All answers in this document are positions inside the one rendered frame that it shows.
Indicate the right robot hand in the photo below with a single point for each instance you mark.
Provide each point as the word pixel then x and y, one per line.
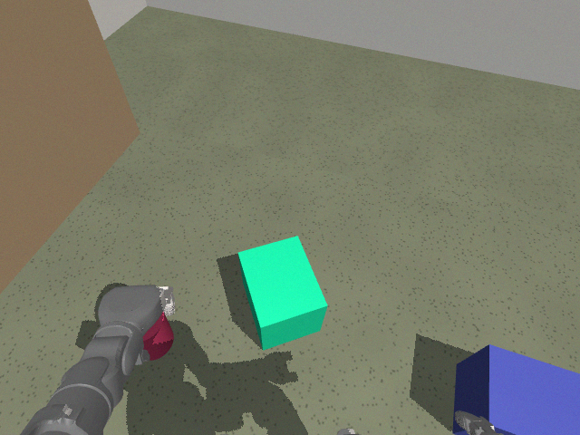
pixel 474 425

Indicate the left robot arm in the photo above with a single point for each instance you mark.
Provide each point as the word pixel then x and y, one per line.
pixel 89 390

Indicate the left robot hand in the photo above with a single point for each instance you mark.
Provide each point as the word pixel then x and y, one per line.
pixel 139 305

